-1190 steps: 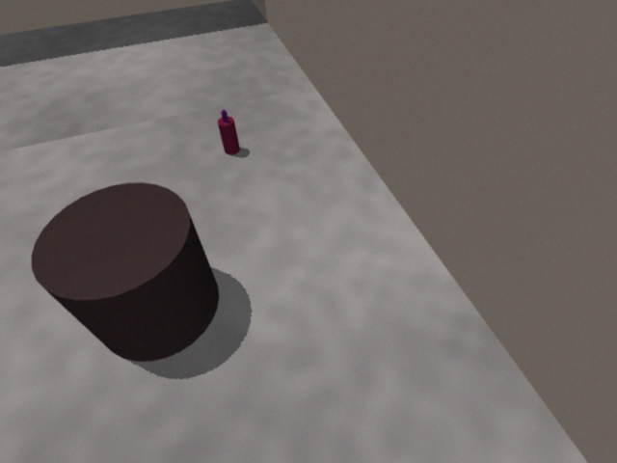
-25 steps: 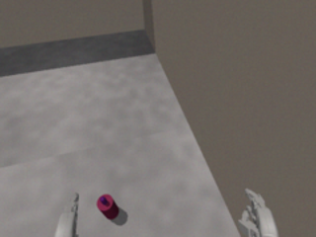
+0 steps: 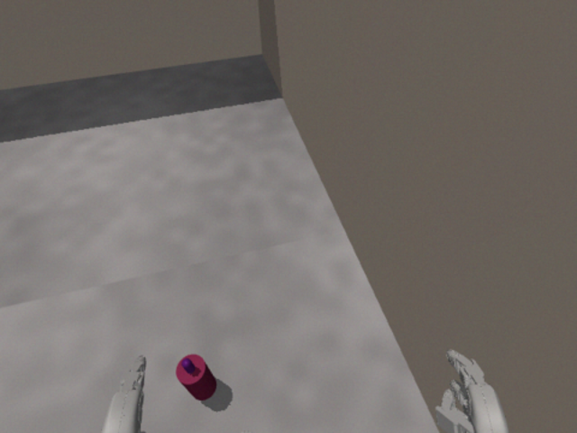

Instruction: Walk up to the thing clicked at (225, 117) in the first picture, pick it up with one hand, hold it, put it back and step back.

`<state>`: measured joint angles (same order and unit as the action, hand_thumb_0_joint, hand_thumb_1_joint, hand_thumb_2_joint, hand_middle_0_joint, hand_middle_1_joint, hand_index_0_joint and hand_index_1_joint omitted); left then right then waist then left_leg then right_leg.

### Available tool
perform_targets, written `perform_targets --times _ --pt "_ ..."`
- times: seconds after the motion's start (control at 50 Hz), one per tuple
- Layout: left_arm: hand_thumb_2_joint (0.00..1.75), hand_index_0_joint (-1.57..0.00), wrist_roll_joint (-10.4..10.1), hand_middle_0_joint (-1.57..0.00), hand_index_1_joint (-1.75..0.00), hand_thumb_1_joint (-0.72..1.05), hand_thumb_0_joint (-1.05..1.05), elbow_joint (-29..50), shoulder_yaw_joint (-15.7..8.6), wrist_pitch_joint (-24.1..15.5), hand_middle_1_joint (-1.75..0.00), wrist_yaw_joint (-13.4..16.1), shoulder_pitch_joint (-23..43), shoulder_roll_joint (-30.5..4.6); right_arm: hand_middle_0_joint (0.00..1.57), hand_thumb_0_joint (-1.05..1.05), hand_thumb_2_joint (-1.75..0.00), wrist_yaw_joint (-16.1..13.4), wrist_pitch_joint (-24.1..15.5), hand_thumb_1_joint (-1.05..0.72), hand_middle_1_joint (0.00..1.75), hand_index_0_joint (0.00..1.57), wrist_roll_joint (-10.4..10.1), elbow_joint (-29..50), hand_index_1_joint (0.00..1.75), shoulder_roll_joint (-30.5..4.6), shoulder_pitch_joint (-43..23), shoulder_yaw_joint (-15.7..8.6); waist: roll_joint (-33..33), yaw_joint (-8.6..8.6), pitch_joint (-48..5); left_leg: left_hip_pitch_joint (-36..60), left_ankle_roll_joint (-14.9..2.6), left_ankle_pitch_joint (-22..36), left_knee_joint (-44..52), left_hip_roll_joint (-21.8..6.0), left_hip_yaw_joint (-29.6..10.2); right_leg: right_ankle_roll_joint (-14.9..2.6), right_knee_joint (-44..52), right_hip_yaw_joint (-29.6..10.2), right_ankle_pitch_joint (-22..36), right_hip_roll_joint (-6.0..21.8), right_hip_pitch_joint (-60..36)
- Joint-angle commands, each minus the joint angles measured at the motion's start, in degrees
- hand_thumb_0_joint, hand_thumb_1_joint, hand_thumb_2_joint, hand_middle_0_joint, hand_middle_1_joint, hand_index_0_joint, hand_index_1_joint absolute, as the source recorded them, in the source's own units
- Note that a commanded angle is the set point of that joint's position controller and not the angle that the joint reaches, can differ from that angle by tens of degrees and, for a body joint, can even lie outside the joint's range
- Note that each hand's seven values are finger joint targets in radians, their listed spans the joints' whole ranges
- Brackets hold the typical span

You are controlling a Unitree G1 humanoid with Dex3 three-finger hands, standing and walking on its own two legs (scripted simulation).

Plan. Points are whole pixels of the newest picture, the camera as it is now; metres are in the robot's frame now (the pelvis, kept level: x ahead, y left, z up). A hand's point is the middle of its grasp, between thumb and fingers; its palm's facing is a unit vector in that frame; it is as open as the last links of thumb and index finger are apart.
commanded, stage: home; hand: left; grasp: from the side
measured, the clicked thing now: (195, 375) +0.39 +0.30 -0.60
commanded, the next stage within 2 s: stand in 0.78 s
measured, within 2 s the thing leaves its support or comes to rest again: neither
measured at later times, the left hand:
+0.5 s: hand (164, 430) +0.16 +0.19 -0.06, palm faces +0.10 -0.95 -0.28, open 17.2 cm
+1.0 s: hand (167, 424) +0.17 +0.19 -0.06, palm faces +0.10 -0.96 -0.27, open 16.7 cm
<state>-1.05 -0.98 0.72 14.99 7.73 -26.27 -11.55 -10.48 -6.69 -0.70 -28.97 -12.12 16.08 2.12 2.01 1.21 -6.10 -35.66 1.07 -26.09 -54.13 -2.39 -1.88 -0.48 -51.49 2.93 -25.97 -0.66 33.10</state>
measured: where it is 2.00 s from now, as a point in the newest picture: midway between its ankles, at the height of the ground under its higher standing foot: outside the picture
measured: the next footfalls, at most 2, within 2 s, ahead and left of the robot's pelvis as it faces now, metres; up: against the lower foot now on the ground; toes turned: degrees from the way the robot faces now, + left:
none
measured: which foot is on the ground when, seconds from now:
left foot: down 0.00-1.00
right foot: down 0.00-1.00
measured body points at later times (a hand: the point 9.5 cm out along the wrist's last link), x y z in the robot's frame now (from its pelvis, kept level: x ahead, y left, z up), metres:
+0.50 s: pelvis -0.01 +0.01 +0.00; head +0.01 +0.01 +0.45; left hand +0.15 +0.24 -0.04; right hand +0.15 -0.23 -0.07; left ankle +0.01 +0.13 -0.69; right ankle +0.00 -0.12 -0.69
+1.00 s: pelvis +0.00 +0.00 +0.00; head +0.02 +0.01 +0.45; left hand +0.16 +0.23 -0.04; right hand +0.16 -0.24 -0.07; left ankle +0.01 +0.13 -0.69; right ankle +0.00 -0.12 -0.69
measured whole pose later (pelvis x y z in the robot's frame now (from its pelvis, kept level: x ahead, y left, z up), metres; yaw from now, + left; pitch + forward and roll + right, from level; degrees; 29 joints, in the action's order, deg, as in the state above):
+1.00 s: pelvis +0.00 +0.00 +0.00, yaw +0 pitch +8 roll -2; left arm -0.9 -0.3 0.7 13.7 7.5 -27.0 -11.8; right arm -10.0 -7.2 -0.6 -29.0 -12.1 16.1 1.9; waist 1.8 0.9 -6.1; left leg -36.0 0.8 -26.3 -54.6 -2.2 -1.7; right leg -0.2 -51.8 2.7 -26.0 -0.5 33.4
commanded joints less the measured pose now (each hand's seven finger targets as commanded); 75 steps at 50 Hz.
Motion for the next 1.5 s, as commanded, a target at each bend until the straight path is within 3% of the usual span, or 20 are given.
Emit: perform_targets --times 0.0,0.08,0.16,0.24,0.26,0.3,0.66,0.86,0.88,0.92,1.06,1.1,1.12,1.14,1.16,1.18,1.2,1.28,1.4,1.48 --pt "0.09 -0.06 0.63 -0.05 -0.07 -0.49 0.00 13.02 -4.13 -3.22 -0.07 0.78 2.36 -7.88 0.20 0.00 -0.90 -0.99 -3.14 -0.90 0.30 0.20 0.11 9.03 0.30 -6.36 -3.34 -3.16 -0.44 0.17 -5.89 5.46 -1.88 13.14 7.23 2.11 2.05 0.35 9.07 -0.58 13.70 -0.19 -3.42" --pt "0.09 -0.06 0.63 -0.05 -0.07 -0.49 0.00 9.11 -2.41 -3.07 -0.07 0.33 0.67 -5.05 0.20 0.00 -0.90 -0.85 -3.28 -0.90 0.30 0.20 0.19 8.93 0.30 -6.05 -4.05 -2.92 -1.50 0.45 -4.12 4.74 -1.95 10.31 7.97 1.91 1.84 0.18 9.30 -0.37 10.54 -0.38 -2.18" --pt "0.11 -0.06 0.60 -0.06 -0.07 -0.47 0.00 14.56 -3.93 -3.62 -0.07 0.62 3.25 -7.67 0.20 0.00 -0.90 -0.57 -3.38 -0.90 0.30 0.20 0.11 9.12 0.30 -6.45 -3.66 -3.20 1.41 -0.34 -5.71 5.72 -1.63 10.08 8.98 1.91 1.54 -0.21 8.79 -0.02 9.76 -0.49 -2.87" --pt "0.09 -0.06 0.58 -0.05 -0.07 -0.50 0.00 7.88 -1.71 -3.30 -0.07 0.27 -0.39 -4.09 0.20 0.00 -0.90 -0.46 -3.53 -0.90 0.30 0.20 0.18 9.70 0.30 -6.11 -4.64 -2.87 -1.51 0.42 -2.95 3.74 -1.83 6.79 9.41 1.75 1.04 -0.08 9.32 0.45 6.63 -0.82 -1.46" --pt "0.10 -0.06 0.56 -0.06 -0.07 -0.48 0.00 12.99 -3.66 -3.87 -0.07 0.56 3.35 -7.07 0.20 0.00 -0.90 -0.60 -3.55 -0.90 0.30 0.20 0.17 9.42 0.30 -6.26 -4.13 -3.02 -0.07 0.02 -4.82 4.17 -1.83 7.04 9.14 2.00 1.37 -0.13 9.56 0.12 7.02 -0.57 -1.85" --pt "0.08 -0.05 0.68 -0.05 -0.06 -0.51 0.00 12.22 -3.10 -3.96 -0.07 0.44 2.70 -6.78 0.20 0.00 -0.90 -0.49 -3.54 -0.90 0.30 0.20 0.10 9.52 0.30 -6.28 -4.20 -2.86 -0.29 -0.05 -3.84 3.94 -1.82 5.27 9.64 1.93 1.38 -0.13 9.55 0.16 5.15 -0.63 -1.12" --pt "0.07 -0.05 0.82 -0.05 -0.06 -0.53 0.00 9.56 -2.78 -4.52 -0.06 0.42 -0.14 -5.54 0.20 0.00 -0.90 -0.51 -4.08 -0.90 0.30 0.20 0.21 8.99 0.30 -5.85 -3.48 -2.78 -1.20 -0.23 -3.92 3.91 -1.71 7.56 8.71 1.90 1.37 -0.05 8.75 0.18 7.06 -0.70 -1.23" --pt "0.07 -0.05 0.70 -0.05 -0.06 -0.53 0.00 10.33 -2.68 -4.42 -0.06 0.29 -0.82 -5.53 0.20 0.00 -0.90 -0.46 -3.66 -0.90 0.30 0.20 0.28 8.81 0.30 -6.15 -2.92 -3.08 -1.04 0.15 -5.72 4.76 -1.81 12.29 7.34 1.98 1.70 0.13 8.19 -0.18 12.25 -0.47 -2.57" --pt "0.15 -0.13 0.68 -0.13 -0.14 -0.45 0.00 8.12 -1.84 -4.15 -0.14 0.15 -1.90 -4.07 0.20 0.00 -0.90 -0.38 -3.68 -0.90 0.30 0.20 0.30 9.07 0.30 -6.09 -3.54 -3.01 -1.49 0.30 -4.99 4.45 -1.77 11.54 7.77 1.84 1.56 0.07 8.13 0.08 11.42 -0.63 -2.26" --pt "0.31 -0.20 0.82 -0.20 -0.30 -0.29 0.00 10.97 -3.32 -4.46 -0.30 0.40 0.18 -6.06 0.20 0.00 -0.90 -0.51 -3.61 -0.90 0.30 0.20 0.20 8.97 0.30 -6.48 -3.28 -3.28 -0.62 0.00 -6.39 5.59 -1.66 12.41 7.79 1.82 1.59 -0.03 8.07 -0.10 11.96 -0.50 -2.85" --pt "0.87 -0.20 0.69 -0.20 -0.30 0.27 0.00 11.23 -3.28 -4.42 -0.30 0.47 0.50 -5.90 0.20 0.00 -0.90 -0.36 -3.63 -0.90 0.30 0.20 0.22 9.06 0.30 -6.26 -3.38 -3.23 -0.30 -0.43 -4.90 4.79 -1.64 10.74 8.39 1.79 1.39 -0.17 8.29 0.24 10.13 -0.57 -1.91" --pt "0.90 -0.20 0.80 -0.20 -0.30 0.43 0.00 9.35 -2.54 -4.28 -0.30 0.29 -0.74 -4.89 0.20 0.00 -0.90 -0.23 -3.61 -0.90 0.30 0.20 0.29 9.41 0.30 -6.41 -3.73 -3.22 -1.04 -0.25 -5.23 4.76 -1.69 11.12 8.26 1.85 1.30 -0.07 8.31 0.28 10.47 -0.62 -2.46" --pt "0.90 -0.20 0.71 -0.20 -0.30 0.51 0.00 14.51 -4.33 -4.74 -0.30 0.49 2.33 -7.80 0.20 0.00 -0.90 -0.28 -3.57 -0.90 0.30 0.20 0.22 9.49 0.30 -6.65 -3.27 -3.53 -0.06 -0.53 -6.90 5.24 -1.70 12.13 7.86 1.98 1.56 0.00 8.36 0.08 11.77 -0.38 -3.12" --pt "0.90 -0.20 0.87 -0.20 -0.30 0.59 0.00 13.10 -4.20 -4.61 -0.30 0.56 1.00 -7.48 0.20 0.00 -0.90 -0.49 -3.60 -0.90 0.30 0.20 0.29 9.73 0.30 -6.83 -3.31 -3.63 -0.88 -0.37 -7.53 5.84 -1.76 13.68 7.27 2.05 1.79 0.18 8.38 -0.14 13.61 -0.26 -3.75" --pt "0.90 -0.20 6.61 -0.20 -0.30 0.67 0.00 -7.01 -5.70 -10.47 -0.30 -1.97 11.02 -13.72 0.20 0.00 -0.90 2.92 0.41 -0.90 0.30 0.20 6.60 -3.77 0.30 -14.02 -6.96 -5.64 -5.99 -1.80 2.09 7.29 -2.89 19.86 9.87 -0.03 -1.47 -3.27 11.10 -6.28 17.46 4.80 -10.59" --pt "0.90 -0.20 6.72 -0.20 -0.30 0.75 0.00 -14.94 -6.31 -12.86 -0.30 -3.34 8.61 -14.18 0.20 0.00 -0.90 4.81 2.04 -0.90 0.30 0.20 7.42 -6.15 0.30 -12.90 -5.94 -6.17 -7.82 -1.53 -2.60 10.79 -4.03 18.23 8.47 0.33 0.31 -4.28 12.27 -8.51 18.28 6.20 -11.89" --pt "0.90 -0.20 6.77 -0.20 -0.30 0.83 0.00 -16.73 -6.07 -14.25 -0.30 -4.10 9.87 -14.47 0.20 0.00 -0.90 5.64 2.74 -0.90 0.30 0.20 7.27 -6.67 0.30 -12.56 -4.96 -6.04 -7.52 -0.61 -2.77 11.78 -4.61 17.50 9.57 0.13 -0.04 -4.98 12.18 -9.91 17.98 6.76 -11.58" --pt "0.90 -0.20 4.27 -0.20 -0.30 0.90 0.00 -23.86 -4.91 -16.82 -0.30 -5.98 12.10 -14.95 0.20 0.00 -0.90 8.81 3.20 -0.90 0.30 0.20 4.22 -9.15 0.30 -13.02 -6.47 -6.21 -2.65 -1.78 -0.08 14.67 -4.72 12.56 15.07 0.07 -1.95 -3.70 15.06 -9.24 11.69 6.44 -10.95" --pt "0.90 -0.20 3.46 -0.20 -0.30 0.90 0.00 -35.52 -4.66 -17.77 -0.30 -5.80 14.42 -15.29 0.20 0.00 -0.90 9.62 3.70 -0.90 0.30 0.20 3.60 -14.97 0.30 -13.22 -7.99 -6.51 -0.91 -2.14 -0.11 18.83 -3.96 20.08 20.23 -1.05 -3.44 -1.94 17.42 -6.97 20.00 5.99 -16.97" --pt "0.90 -0.20 3.11 -0.20 -0.30 0.90 0.00 -41.24 -4.18 -17.46 -0.30 -5.52 15.51 -15.61 0.20 0.00 -0.90 9.45 4.29 -0.90 0.30 0.20 3.39 -18.62 0.30 -14.40 -8.01 -6.35 -0.34 -2.06 3.11 19.98 -3.94 19.30 25.51 -2.22 -4.83 -1.58 20.60 -6.32 18.39 5.66 -18.46"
